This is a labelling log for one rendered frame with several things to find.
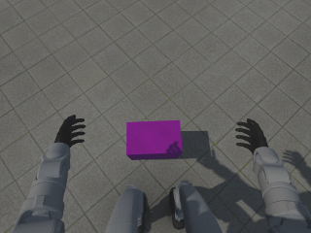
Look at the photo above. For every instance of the left robot thigh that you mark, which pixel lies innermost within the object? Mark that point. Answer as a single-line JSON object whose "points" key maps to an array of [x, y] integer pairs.
{"points": [[124, 217]]}

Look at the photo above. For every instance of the robot right shin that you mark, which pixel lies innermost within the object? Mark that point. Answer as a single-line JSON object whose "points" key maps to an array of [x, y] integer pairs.
{"points": [[180, 215]]}

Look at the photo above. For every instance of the left robot upper arm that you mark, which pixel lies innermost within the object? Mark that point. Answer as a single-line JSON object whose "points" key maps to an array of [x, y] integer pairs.
{"points": [[41, 226]]}

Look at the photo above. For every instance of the left robot hand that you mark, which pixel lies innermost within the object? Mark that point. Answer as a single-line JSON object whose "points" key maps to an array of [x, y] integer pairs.
{"points": [[65, 134]]}

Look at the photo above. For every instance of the right robot hand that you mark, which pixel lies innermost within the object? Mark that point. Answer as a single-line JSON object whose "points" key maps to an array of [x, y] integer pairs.
{"points": [[256, 139]]}

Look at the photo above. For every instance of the carton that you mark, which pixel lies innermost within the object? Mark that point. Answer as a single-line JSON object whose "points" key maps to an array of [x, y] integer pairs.
{"points": [[158, 139]]}

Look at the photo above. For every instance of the left robot forearm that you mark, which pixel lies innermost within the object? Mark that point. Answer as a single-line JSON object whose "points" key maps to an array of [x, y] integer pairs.
{"points": [[45, 198]]}

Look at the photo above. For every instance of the right robot forearm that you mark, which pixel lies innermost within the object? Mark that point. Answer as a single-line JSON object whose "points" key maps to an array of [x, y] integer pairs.
{"points": [[281, 199]]}

